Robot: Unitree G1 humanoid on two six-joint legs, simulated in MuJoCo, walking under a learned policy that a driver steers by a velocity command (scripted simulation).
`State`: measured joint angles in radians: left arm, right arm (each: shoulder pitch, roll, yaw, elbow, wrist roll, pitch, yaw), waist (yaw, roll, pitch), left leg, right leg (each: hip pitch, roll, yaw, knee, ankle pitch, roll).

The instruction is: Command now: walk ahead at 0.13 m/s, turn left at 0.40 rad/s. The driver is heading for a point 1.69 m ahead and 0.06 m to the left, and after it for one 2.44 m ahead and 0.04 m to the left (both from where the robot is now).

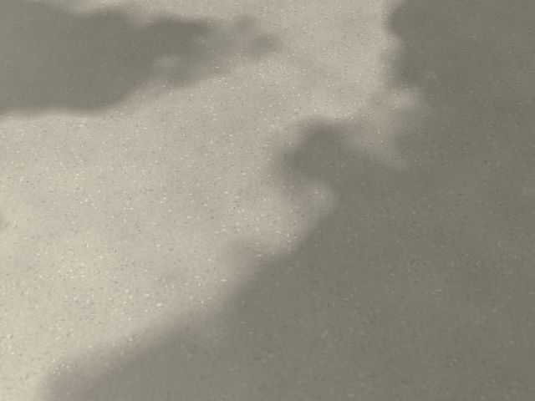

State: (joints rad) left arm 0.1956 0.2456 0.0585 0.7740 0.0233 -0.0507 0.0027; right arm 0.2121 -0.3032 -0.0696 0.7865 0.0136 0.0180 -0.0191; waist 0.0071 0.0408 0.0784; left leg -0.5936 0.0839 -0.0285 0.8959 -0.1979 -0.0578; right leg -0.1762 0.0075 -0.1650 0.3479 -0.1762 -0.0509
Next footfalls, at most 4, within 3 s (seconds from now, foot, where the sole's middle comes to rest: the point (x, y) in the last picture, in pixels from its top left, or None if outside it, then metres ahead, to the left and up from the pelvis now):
0.18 left None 0.14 0.13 -0.78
0.58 right None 0.15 -0.12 -0.78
1.18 right None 0.21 -0.16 -0.78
1.76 left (299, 342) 0.64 -0.03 -0.89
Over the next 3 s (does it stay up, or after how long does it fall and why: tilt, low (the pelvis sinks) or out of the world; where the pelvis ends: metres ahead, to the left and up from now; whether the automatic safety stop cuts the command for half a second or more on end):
stays up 1.15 0.03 -0.12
